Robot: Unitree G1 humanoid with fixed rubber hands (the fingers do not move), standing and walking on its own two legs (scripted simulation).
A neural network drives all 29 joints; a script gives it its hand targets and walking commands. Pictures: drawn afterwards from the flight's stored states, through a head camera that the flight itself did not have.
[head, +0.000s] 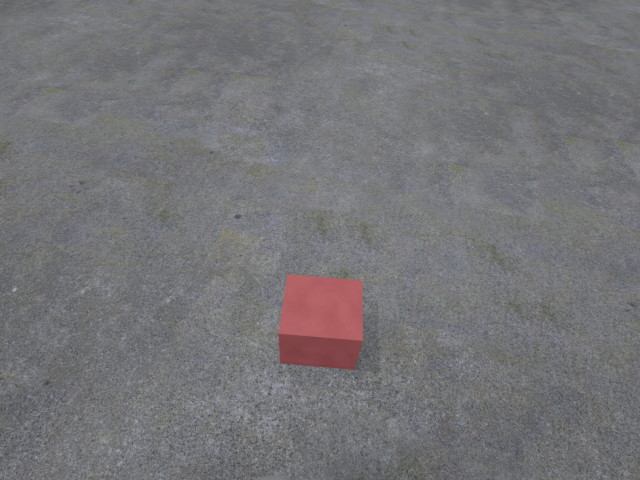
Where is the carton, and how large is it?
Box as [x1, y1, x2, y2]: [278, 274, 362, 369]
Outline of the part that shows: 287,274 278,333 280,363 353,369 362,341 361,281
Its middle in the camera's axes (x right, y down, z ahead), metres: +0.00 +0.26 +1.26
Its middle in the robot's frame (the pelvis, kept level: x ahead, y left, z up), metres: +0.69 -0.01 -0.64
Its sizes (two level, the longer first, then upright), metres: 0.245 0.214 0.204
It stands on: the floor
